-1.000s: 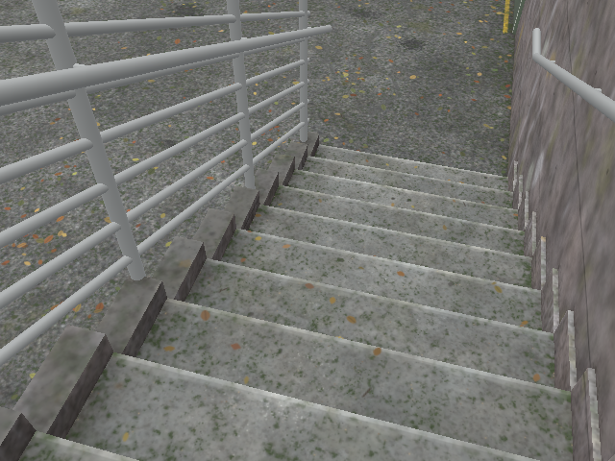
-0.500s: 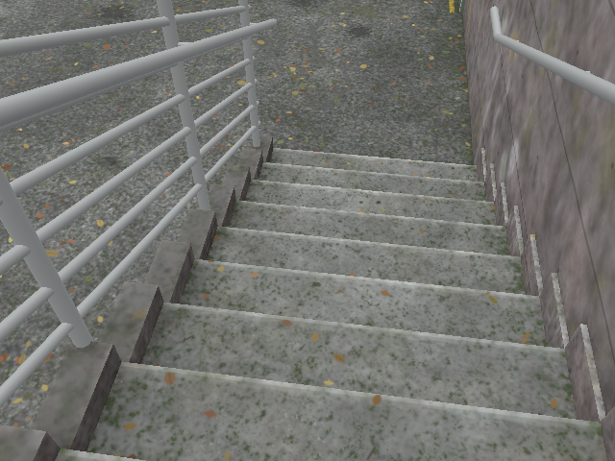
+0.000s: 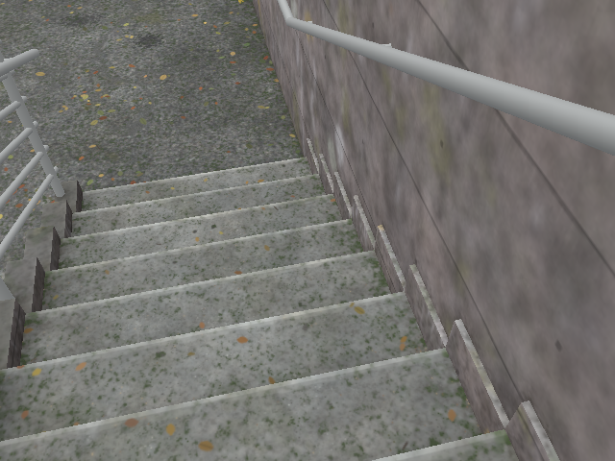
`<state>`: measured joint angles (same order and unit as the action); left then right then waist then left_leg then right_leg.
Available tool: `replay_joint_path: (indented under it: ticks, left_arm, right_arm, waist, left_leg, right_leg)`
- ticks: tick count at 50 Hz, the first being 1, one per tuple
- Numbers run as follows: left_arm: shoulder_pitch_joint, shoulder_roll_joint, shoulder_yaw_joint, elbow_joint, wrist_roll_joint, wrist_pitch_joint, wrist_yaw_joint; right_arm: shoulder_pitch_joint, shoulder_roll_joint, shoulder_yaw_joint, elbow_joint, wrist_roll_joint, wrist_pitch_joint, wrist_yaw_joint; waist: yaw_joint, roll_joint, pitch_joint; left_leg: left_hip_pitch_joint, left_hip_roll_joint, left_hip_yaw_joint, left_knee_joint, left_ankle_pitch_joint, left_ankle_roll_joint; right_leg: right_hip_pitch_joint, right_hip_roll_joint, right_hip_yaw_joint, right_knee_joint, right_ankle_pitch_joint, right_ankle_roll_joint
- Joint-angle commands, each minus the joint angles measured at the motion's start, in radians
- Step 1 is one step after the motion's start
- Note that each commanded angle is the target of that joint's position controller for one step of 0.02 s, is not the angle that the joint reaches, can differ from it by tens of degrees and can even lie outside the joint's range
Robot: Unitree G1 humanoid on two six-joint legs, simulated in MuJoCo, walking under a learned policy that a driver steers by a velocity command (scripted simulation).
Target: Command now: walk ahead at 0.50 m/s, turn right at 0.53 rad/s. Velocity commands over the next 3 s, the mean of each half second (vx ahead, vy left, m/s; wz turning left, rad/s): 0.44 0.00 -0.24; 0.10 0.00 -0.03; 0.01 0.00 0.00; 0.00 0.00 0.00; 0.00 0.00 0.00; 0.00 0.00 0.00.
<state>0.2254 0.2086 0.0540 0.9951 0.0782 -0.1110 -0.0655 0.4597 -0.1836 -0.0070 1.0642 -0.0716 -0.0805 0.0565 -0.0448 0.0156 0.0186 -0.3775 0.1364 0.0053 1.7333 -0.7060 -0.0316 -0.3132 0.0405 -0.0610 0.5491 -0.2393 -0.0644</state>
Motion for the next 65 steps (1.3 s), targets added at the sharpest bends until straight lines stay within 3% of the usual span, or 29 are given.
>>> replay_joint_path:
  ticks: [1, 2, 4, 6, 8, 10, 14, 16, 17, 18, 19, 20, 21, 23, 25, 27, 30, 31, 32, 34, 35, 36, 37, 38, 44, 58, 59, 61, 65]
  left_arm:
    - [0.239, 0.108, 0.009, 0.019, -0.008, 0.002, -0.025]
    - [0.155, 0.028, -0.021, -0.005, -0.018, -0.021, -0.017]
    - [0.062, 0.055, -0.019, -0.048, -0.026, -0.033, -0.001]
    - [0.117, 0.075, -0.026, -0.033, 0.026, -0.026, -0.006]
    - [0.231, 0.019, -0.040, 0.006, 0.026, -0.041, 0.025]
    - [0.268, 0.026, -0.047, 0.017, 0.004, -0.042, 0.035]
    - [0.357, 0.077, -0.048, 0.015, 0.012, -0.012, 0.024]
    - [0.338, 0.131, -0.032, 0.033, 0.014, 0.022, 0.012]
    - [0.328, 0.159, -0.019, 0.031, 0.031, 0.030, -0.016]
    - [0.447, 0.054, -0.038, 0.051, 0.039, 0.025, -0.058]
    - [0.517, 0.005, -0.044, 0.028, -0.018, 0.025, -0.072]
    - [0.308, 0.096, -0.018, -0.062, -0.060, 0.028, -0.063]
    - [0.181, 0.095, -0.017, -0.144, -0.070, 0.025, -0.036]
    - [0.234, 0.013, -0.047, -0.123, -0.043, 0.021, 0.001]
    - [0.257, -0.069, -0.076, -0.127, 0.016, 0.032, -0.011]
    - [0.196, -0.004, -0.057, -0.138, 0.019, 0.035, -0.032]
    - [0.197, 0.054, -0.034, -0.116, -0.005, 0.039, -0.052]
    - [0.075, -0.028, -0.051, -0.128, -0.080, 0.113, 0.043]
    - [0.118, 0.087, -0.028, -0.148, -0.014, 0.073, -0.007]
    - [0.270, 0.125, 0.001, -0.097, -0.006, 0.031, -0.011]
    - [0.183, 0.132, 0.010, -0.113, -0.042, 0.022, -0.001]
    - [0.061, 0.176, 0.016, -0.148, -0.074, 0.021, 0.015]
    - [-0.064, 0.163, -0.002, -0.181, -0.096, 0.008, 0.001]
    - [-0.106, 0.091, -0.028, -0.187, -0.092, 0.007, -0.028]
    - [-0.107, 0.171, 0.005, -0.166, -0.068, 0.034, -0.050]
    - [-0.175, 0.197, 0.033, -0.130, -0.055, 0.052, -0.034]
    - [-0.121, 0.050, -0.008, -0.071, -0.080, 0.117, 0.054]
    - [-0.104, 0.092, -0.010, -0.042, -0.098, 0.165, 0.106]
    - [-0.101, 0.125, -0.006, 0.007, -0.090, 0.178, 0.111]
  right_arm:
    - [-0.160, -0.043, -0.016, -0.190, 0.002, -0.039, -0.047]
    - [-0.066, 0.016, 0.003, -0.155, -0.031, -0.027, -0.057]
    - [-0.051, 0.031, 0.012, -0.122, -0.027, 0.004, -0.039]
    - [0.061, 0.000, 0.017, -0.070, -0.039, 0.009, 0.003]
    - [-0.157, -0.040, 0.022, -0.147, -0.045, 0.006, 0.015]
    - [-0.314, -0.083, 0.031, -0.188, -0.003, 0.012, -0.008]
    - [-0.505, -0.110, 0.028, -0.255, -0.016, 0.037, 0.000]
    - [-0.352, -0.151, 0.008, -0.196, 0.024, 0.016, -0.009]
    - [-0.167, -0.261, -0.048, -0.141, 0.055, -0.013, -0.014]
    - [0.104, -0.364, -0.083, -0.054, 0.045, -0.027, 0.003]
    - [0.206, -0.376, -0.085, -0.030, 0.011, -0.020, 0.029]
    - [0.268, -0.327, -0.088, -0.037, -0.041, -0.001, 0.032]
    - [0.186, -0.315, -0.087, -0.036, -0.020, -0.001, 0.028]
    - [-0.041, -0.107, -0.010, -0.077, -0.035, 0.009, 0.022]
    - [-0.151, -0.052, -0.003, -0.112, -0.011, -0.016, -0.006]
    - [-0.234, -0.081, -0.012, -0.143, 0.013, -0.048, -0.029]
    - [-0.233, -0.173, -0.014, -0.120, 0.011, -0.057, -0.004]
    - [-0.110, -0.128, -0.014, -0.097, 0.131, -0.016, -0.040]
    - [-0.183, -0.222, -0.024, -0.118, 0.033, -0.047, 0.012]
    - [-0.424, -0.229, -0.034, -0.210, 0.004, -0.053, 0.039]
    - [-0.376, -0.207, -0.034, -0.199, 0.072, -0.045, 0.046]
    - [-0.215, -0.247, -0.065, -0.164, 0.082, -0.037, 0.043]
    - [-0.013, -0.184, -0.064, -0.121, 0.102, -0.035, 0.019]
    - [0.015, -0.159, -0.066, -0.098, 0.112, -0.027, 0.007]
    - [-0.206, -0.161, -0.069, -0.126, 0.089, -0.007, 0.019]
    - [-0.268, -0.196, -0.073, -0.098, 0.080, 0.013, 0.026]
    - [-0.193, -0.112, -0.038, -0.065, 0.007, 0.059, -0.031]
    - [-0.209, -0.131, -0.037, -0.067, 0.028, 0.089, -0.062]
    - [-0.190, -0.133, -0.024, -0.041, 0.042, 0.097, -0.071]
  waist:
    - [0.034, -0.016, 0.047]
    - [-0.026, 0.063, 0.053]
    - [-0.043, -0.026, 0.067]
    - [-0.063, -0.065, 0.042]
    - [0.053, -0.032, 0.017]
    - [0.091, -0.014, 0.019]
    - [0.159, -0.058, 0.095]
    - [0.092, -0.034, 0.077]
    - [-0.001, 0.015, -0.007]
    - [-0.054, 0.167, -0.277]
    - [-0.055, 0.352, -0.469]
    - [-0.163, 0.173, -0.336]
    - [-0.128, 0.154, -0.194]
    - [0.062, -0.060, -0.051]
    - [0.130, 0.024, 0.007]
    - [0.114, -0.049, -0.026]
    - [0.142, 0.055, -0.049]
    - [0.099, 0.008, -0.085]
    - [0.117, 0.107, -0.005]
    - [0.200, 0.031, -0.107]
    - [0.170, -0.023, -0.091]
    - [0.042, -0.023, -0.150]
    - [-0.077, -0.071, -0.266]
    - [-0.081, -0.067, -0.230]
    - [-0.010, 0.002, -0.108]
    - [0.016, -0.030, -0.059]
    - [0.035, -0.074, -0.136]
    - [0.042, -0.047, -0.070]
    - [0.041, -0.014, -0.021]
  left_leg:
    - [-0.420, 0.013, -0.042, -0.058, 0.064, 0.044]
    - [-0.318, 0.063, -0.127, -0.341, 0.344, 0.078]
    - [-0.144, 0.026, -0.077, -0.661, 0.480, 0.063]
    - [0.039, -0.048, 0.004, -0.531, 0.760, 0.059]
    - [-0.265, 0.007, -0.118, -0.777, 1.026, 0.032]
    - [-0.151, 0.012, -0.092, -1.098, 1.166, 0.008]
    - [-0.075, -0.031, -0.026, -1.263, 0.922, 0.016]
    - [0.099, -0.040, -0.003, -1.368, 0.979, 0.060]
    - [0.354, -0.073, 0.050, -1.335, 1.038, 0.115]
    - [0.863, 0.076, -0.043, -1.041, 1.669, 0.311]
    - [1.121, 0.274, -0.295, -1.032, 1.866, 0.502]
    - [1.066, 0.300, -0.405, -1.087, 1.790, 0.473]
    - [0.909, 0.341, -0.456, -1.137, 1.481, 0.465]
    - [0.286, 0.299, -0.317, -1.218, 1.254, 0.346]
    - [-0.058, 0.160, -0.165, -1.314, 1.163, 0.324]
    - [-0.181, 0.074, -0.058, -1.348, 1.006, 0.307]
    - [-0.296, 0.039, -0.027, -1.268, 1.099, 0.212]
    - [-0.085, 0.048, -0.023, -1.314, 1.228, 0.157]
    - [-0.197, 0.061, -0.092, -1.232, 1.170, 0.182]
    - [-0.171, 0.090, -0.094, -1.090, 1.281, 0.172]
    - [-0.048, 0.046, -0.082, -1.044, 1.288, 0.132]
    - [0.016, -0.012, -0.065, -1.002, 1.220, 0.092]
    - [0.040, -0.046, -0.041, -0.977, 0.976, 0.029]
    - [0.050, -0.049, -0.030, -1.005, 0.814, -0.035]
    - [0.176, -0.115, 0.001, -1.136, 0.653, 0.031]
    - [0.171, -0.142, -0.006, -1.227, 0.650, 0.061]
    - [0.198, -0.049, -0.073, -1.230, 0.827, 0.072]
    - [0.210, -0.045, -0.072, -1.252, 0.854, 0.076]
    - [0.214, -0.048, -0.072, -1.321, 0.699, 0.077]
  right_leg:
    - [0.087, -0.391, 0.418, -0.104, 0.493, -0.375]
    - [-0.103, -0.351, 0.366, -0.147, 0.368, -0.320]
    - [-0.328, -0.255, 0.261, -0.227, 0.173, -0.284]
    - [-0.537, -0.168, 0.198, -0.049, 0.077, -0.249]
    - [-0.240, -0.191, 0.287, 0.087, -0.030, -0.247]
    - [-0.258, -0.162, 0.262, 0.179, -0.169, -0.192]
    - [-0.164, -0.218, 0.368, 0.255, -0.263, -0.178]
    - [-0.132, -0.218, 0.382, 0.399, -0.146, -0.148]
    - [-0.186, -0.148, 0.290, 0.597, 0.031, -0.080]
    - [-0.417, -0.031, 0.159, 0.998, -0.058, 0.048]
    - [-0.684, 0.079, 0.050, 1.548, -0.666, 0.112]
    - [-0.926, 0.065, 0.110, 1.651, -0.633, 0.116]
    - [-1.097, 0.010, 0.123, 1.599, -0.529, 0.117]
    - [-0.769, -0.147, 0.217, 1.322, -0.201, 0.041]
    - [-0.569, -0.154, 0.147, 1.128, 0.017, 0.014]
    - [-0.444, -0.146, 0.109, 0.784, 0.290, 0.041]
    - [-0.154, -0.128, 0.036, 0.632, 0.322, 0.095]
    - [-0.117, -0.063, -0.013, 0.356, 0.182, 0.077]
    - [-0.099, -0.110, 0.021, 0.504, 0.178, 0.100]
    - [0.039, -0.101, 0.068, 0.474, 0.201, 0.134]
    - [0.009, -0.086, 0.017, 0.162, 0.237, 0.112]
    - [0.084, -0.101, 0.061, 0.166, 0.566, 0.015]
    - [0.157, -0.187, 0.164, 0.138, 0.743, -0.114]
    - [0.105, -0.202, 0.202, 0.095, 0.665, -0.137]
    - [-0.061, -0.129, 0.054, 0.084, 0.298, 0.019]
    - [0.057, -0.109, 0.010, 0.035, 0.216, 0.019]
    - [0.145, -0.166, 0.071, 0.041, 0.344, 0.032]
    - [0.138, -0.175, 0.089, 0.014, 0.368, 0.027]
    - [0.140, -0.183, 0.103, -0.053, 0.292, 0.018]
